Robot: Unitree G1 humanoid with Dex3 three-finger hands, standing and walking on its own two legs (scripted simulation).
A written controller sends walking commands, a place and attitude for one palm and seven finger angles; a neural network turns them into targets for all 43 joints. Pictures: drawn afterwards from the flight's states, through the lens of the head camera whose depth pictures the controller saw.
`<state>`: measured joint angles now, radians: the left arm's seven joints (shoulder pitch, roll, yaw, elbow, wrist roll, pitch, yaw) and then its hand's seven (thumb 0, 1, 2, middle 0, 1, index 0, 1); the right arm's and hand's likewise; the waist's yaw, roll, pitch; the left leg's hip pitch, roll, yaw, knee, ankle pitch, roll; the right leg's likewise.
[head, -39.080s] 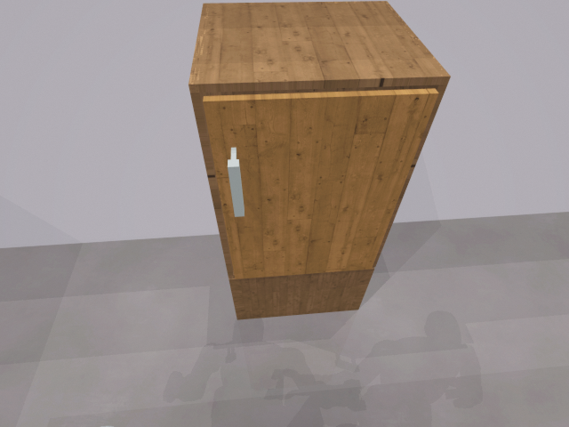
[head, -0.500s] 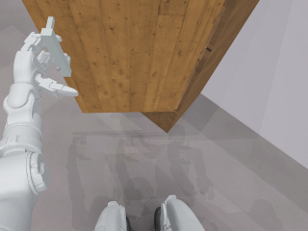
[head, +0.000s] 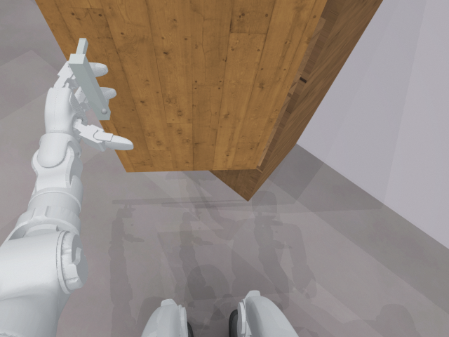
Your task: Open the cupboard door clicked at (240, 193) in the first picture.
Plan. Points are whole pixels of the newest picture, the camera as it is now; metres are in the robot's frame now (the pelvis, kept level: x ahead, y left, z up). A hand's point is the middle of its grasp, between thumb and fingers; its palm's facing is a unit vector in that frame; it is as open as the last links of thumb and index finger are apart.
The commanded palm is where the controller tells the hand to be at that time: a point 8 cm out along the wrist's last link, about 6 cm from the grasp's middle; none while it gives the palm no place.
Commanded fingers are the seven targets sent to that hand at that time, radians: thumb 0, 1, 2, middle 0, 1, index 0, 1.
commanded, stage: slide the fingers in behind the handle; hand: left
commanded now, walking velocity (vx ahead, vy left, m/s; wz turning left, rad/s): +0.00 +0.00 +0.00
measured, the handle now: (94, 82) +0.55 +0.20 +0.06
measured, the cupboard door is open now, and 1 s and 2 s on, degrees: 43 44 74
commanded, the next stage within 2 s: close the thumb around the handle in 0.26 s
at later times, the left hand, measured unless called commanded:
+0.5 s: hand (104, 111) +0.49 +0.18 +0.06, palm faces +0.00 -1.00 -0.02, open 13.6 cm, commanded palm +0.47 +0.21 +0.06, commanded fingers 0.00 -0.05 0.49 -0.33 -1.25 -0.33 -1.25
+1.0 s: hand (104, 109) +0.50 +0.18 +0.06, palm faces +0.00 -1.00 -0.02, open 5.7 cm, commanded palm +0.47 +0.21 +0.06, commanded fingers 0.00 0.90 0.90 -0.40 -1.35 -0.40 -1.35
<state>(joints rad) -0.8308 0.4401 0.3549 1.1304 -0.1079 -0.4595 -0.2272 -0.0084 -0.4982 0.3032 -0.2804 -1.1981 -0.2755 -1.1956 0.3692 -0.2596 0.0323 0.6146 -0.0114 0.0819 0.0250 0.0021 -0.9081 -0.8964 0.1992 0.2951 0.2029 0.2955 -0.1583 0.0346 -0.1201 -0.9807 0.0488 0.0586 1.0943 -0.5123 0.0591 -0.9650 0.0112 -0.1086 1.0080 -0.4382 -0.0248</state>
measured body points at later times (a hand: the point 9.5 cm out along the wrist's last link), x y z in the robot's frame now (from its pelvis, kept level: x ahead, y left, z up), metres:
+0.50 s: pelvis +0.00 +0.00 +0.00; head +0.13 +0.02 +0.43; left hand +0.49 +0.23 +0.06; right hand +0.01 -0.27 -0.12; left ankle +0.00 +0.08 -0.66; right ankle +0.02 -0.11 -0.66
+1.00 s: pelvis +0.00 +0.00 +0.00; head +0.13 +0.02 +0.42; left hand +0.49 +0.23 +0.06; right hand +0.01 -0.27 -0.12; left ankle +0.00 +0.08 -0.66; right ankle +0.02 -0.11 -0.66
